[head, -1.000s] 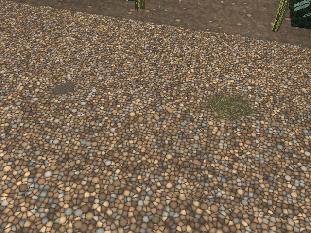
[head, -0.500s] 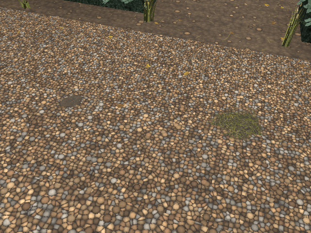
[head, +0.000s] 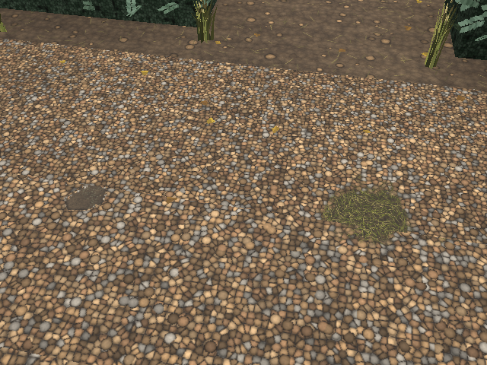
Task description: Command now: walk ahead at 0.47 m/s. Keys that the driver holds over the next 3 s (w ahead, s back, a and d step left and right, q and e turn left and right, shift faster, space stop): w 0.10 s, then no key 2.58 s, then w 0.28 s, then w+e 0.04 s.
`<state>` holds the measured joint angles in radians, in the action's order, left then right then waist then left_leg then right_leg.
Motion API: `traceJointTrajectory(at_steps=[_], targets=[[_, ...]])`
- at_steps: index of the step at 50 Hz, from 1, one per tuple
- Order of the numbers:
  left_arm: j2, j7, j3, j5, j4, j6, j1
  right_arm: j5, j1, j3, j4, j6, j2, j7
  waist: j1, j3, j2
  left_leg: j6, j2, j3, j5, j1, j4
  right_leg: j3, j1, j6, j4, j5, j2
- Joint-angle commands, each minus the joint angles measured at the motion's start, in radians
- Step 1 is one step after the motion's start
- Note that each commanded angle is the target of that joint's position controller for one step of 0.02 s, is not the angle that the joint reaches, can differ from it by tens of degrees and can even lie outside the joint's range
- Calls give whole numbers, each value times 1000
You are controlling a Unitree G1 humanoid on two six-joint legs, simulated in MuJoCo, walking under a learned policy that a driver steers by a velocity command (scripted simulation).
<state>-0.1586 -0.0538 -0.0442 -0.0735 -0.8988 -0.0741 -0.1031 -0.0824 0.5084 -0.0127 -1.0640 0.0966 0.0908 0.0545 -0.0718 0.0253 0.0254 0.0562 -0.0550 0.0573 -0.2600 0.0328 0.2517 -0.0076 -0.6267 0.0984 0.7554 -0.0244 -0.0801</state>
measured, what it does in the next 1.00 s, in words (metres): walks ahead: right foot, then left foot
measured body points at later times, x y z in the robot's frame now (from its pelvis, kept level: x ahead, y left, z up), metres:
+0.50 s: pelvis +0.20 -0.07 -0.01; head +0.22 -0.06 +0.44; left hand +0.23 +0.16 -0.16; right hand +0.31 -0.29 -0.14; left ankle +0.27 +0.08 -0.71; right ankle +0.24 -0.14 -0.74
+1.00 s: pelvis +0.25 -0.04 -0.01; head +0.28 -0.04 +0.44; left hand +0.35 +0.20 -0.15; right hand +0.33 -0.28 -0.15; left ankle +0.26 +0.08 -0.74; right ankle +0.24 -0.14 -0.74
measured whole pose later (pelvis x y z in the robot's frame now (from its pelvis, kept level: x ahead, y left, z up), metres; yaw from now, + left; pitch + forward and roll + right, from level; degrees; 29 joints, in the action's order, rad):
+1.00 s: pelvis +0.25 -0.04 -0.01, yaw -1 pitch +0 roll -1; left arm -0.21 -0.10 -0.07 0.01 -0.97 -0.08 -0.17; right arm -0.01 0.15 -0.06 -0.99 0.04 0.18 0.08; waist 0.00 0.06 0.00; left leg 0.00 0.05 0.07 -0.25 -0.26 0.51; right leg 0.04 -0.21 0.04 0.47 -0.27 0.03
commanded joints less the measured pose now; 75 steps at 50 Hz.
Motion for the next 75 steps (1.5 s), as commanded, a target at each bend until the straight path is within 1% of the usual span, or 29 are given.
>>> traceJointTrajectory(at_steps=[1, 3, 5, 6, 7, 8, 9, 10, 11, 12, 13, 14, 15, 16, 18, 20, 21, 23, 24, 26, 28, 29, 30, 31, 32, 35, 39, 56, 75], targets=[[-54, 0, 0, 8, 63, 0, 73, -7, -11, -17, 19, 21, 126, 23, 40, 101, -82, 207, 280, -135, 315, -192, -116, -15, 80, -33, -116, 124, 12], [-63, 7, -3, 6, 75, 1, 134, -11, 41, -17, -15, 13, 131, 29, 22, 93, -82, 193, 299, -129, 366, -127, -78, 13, 94, -31, -103, 48, 32], [-73, 10, -5, 8, 89, -2, 184, -9, 61, -22, -30, 3, 137, 22, 19, 108, -85, 167, 313, -126, 352, -78, -40, 20, 106, -19, -132, -36, 41], [-75, 10, -8, 16, 92, -7, 198, 3, 46, -29, -29, -4, 153, 14, 33, 99, -88, 150, 306, -113, 423, -62, 7, 53, 153, -9, -178, -51, 61], [-93, 8, -18, 35, 80, -17, 164, 7, 31, -37, -27, -8, 178, 9, 66, 68, -95, 123, 278, -86, 604, -101, 92, 97, 290, 12, -210, -4, 98], [-140, 8, -36, 55, 37, -30, 33, -4, 45, -44, -29, -4, 188, 10, 106, -21, -81, 65, 209, -36, 729, -196, 260, 95, 539, 53, -172, 128, 113], [-218, 14, -50, 45, -12, -36, -180, -10, 115, -30, -22, -1, 134, 18, 140, -256, 54, -17, 106, 13, 424, -400, 577, -66, 935, 208, -101, 508, -40], [-238, 7, -37, 32, -55, -34, -439, -1, 200, 4, 10, 13, 30, 44, 183, -549, 292, -82, -43, -2, -431, -643, 947, -525, 1306, 436, -289, 521, -324], [-235, 17, -62, -12, -118, -44, -548, 48, -62, -36, 63, 8, 132, 48, 283, -305, 103, -47, -22, -124, -467, -831, 1180, -592, 1141, 348, -398, 363, -303], [-249, 25, -72, 7, -102, -60, -396, 54, -136, -42, 82, 5, 135, 26, 217, -114, 4, -19, 74, -145, -344, -826, 1164, -443, 852, 280, -432, 280, -298], [-177, 36, -57, 33, -67, -51, -238, 37, -139, -49, 72, 6, 152, -6, 151, -66, -48, -13, 140, -132, -266, -704, 1105, -354, 631, 258, -465, 279, -268], [-101, 40, -29, 51, -65, -47, -179, 7, -122, -33, 77, 4, 92, -29, 88, -58, -22, -10, 181, -145, -218, -600, 1024, -276, 504, 238, -496, 355, -232], [-45, 35, -13, 52, -62, -47, -156, -7, -126, -24, 78, -3, 49, -38, 52, -28, -4, -19, 197, -144, -204, -530, 984, -222, 397, 218, -526, 410, -202], [-13, 29, -1, 48, -46, -52, -125, -1, -110, -21, 73, -10, 30, -36, 25, -40, -13, -29, 203, -139, -183, -474, 929, -178, 348, 201, -554, 427, -176], [-61, 10, -8, 50, -19, -72, -52, 28, -71, -30, 60, -21, 52, -8, -20, -66, -21, -66, 182, -91, -82, -370, 819, -61, 247, 163, -553, 423, -99], [-127, -10, -21, 54, -7, -84, -9, 27, -81, -38, 70, -36, 79, 7, -34, -51, -7, -104, 172, -50, 67, -290, 691, -11, 143, 128, -537, 348, -51], [-120, -19, -15, 55, -18, -81, -38, 10, -108, -42, 85, -46, 106, 13, -23, -41, -5, -115, 178, -63, 101, -298, 646, -39, 143, 120, -528, 289, -63], [-141, -34, -20, 67, -32, -79, -77, 19, -151, -55, 118, -53, 155, 2, -4, -36, 13, -122, 185, -79, 92, -331, 561, -104, 216, 124, -495, 190, -102], [-138, -45, -17, 65, -37, -72, -90, 22, -161, -57, 126, -51, 163, -4, 6, -38, 21, -122, 187, -75, 87, -318, 556, -126, 231, 119, -475, 125, -111], [-118, -65, -9, 83, -43, -59, -79, 36, -170, -58, 132, -45, 155, -14, 1, -30, -21, -114, 189, -54, 113, -285, 419, -154, 269, 113, -425, 18, -107], [-97, -85, 2, 107, -47, -38, -95, 63, -212, -55, 147, -37, 151, -12, 14, -34, -33, -86, 187, -45, 184, -242, 274, -163, 317, 57, -389, -44, -66], [-77, -76, -2, 104, -51, -31, -175, 82, -279, -50, 167, -33, 175, -4, 85, -70, -74, -38, 198, -69, 251, -216, 245, -128, 343, 22, -380, -113, -10], [-100, -65, -17, 92, -60, -29, -229, 74, -339, -58, 171, -33, 203, 8, 131, -54, -100, -10, 174, -62, 142, -277, 231, -50, 366, 0, -383, -169, 52], [-117, -60, -20, 78, -49, -26, -169, 70, -327, -57, 155, -37, 180, 18, 104, -37, -89, -26, 151, -52, 44, -339, 188, -10, 403, -11, -366, -235, 69], [-116, -57, -21, 73, -41, -26, -138, 74, -321, -57, 148, -38, 175, 23, 100, -30, -70, -35, 142, -47, 61, -344, 180, -5, 412, -13, -355, -216, 69], [-119, -56, -24, 86, -49, -25, -137, 72, -304, -61, 138, -42, 177, 26, 89, -39, -47, -32, 132, -27, 137, -315, 192, 0, 431, -5, -351, -92, 72], [-137, -55, -33, 84, -33, -20, -108, 77, -302, -61, 127, -44, 177, 25, 79, -69, -50, -38, 123, -9, 215, -305, 204, 17, 478, -26, -321, 61, 76], [-139, -44, -43, 78, -58, -6, -110, 73, -347, -74, 94, -50, 198, 26, 66, -34, -42, -36, 110, 12, 171, -248, 169, 12, 455, -42, -358, -28, 78], [-120, -43, -42, 72, -112, 3, -158, 69, -325, -68, 41, -57, 184, 23, 69, -1, -31, -33, 98, 20, 131, -238, 135, 7, 467, -39, -387, -62, 72]])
